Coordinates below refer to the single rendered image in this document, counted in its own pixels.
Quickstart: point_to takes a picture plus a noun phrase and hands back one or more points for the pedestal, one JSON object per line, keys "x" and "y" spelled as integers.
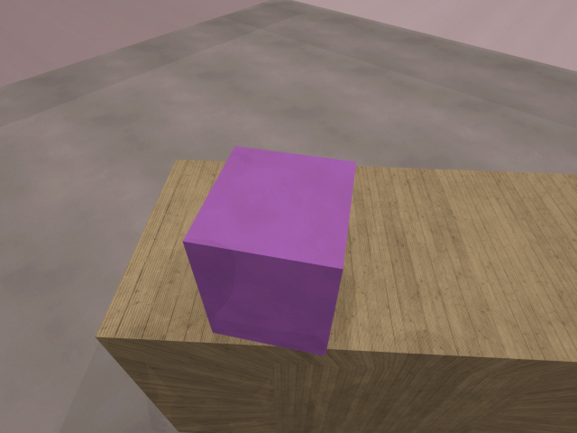
{"x": 456, "y": 313}

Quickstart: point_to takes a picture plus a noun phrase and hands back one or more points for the carton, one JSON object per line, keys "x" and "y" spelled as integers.
{"x": 267, "y": 247}

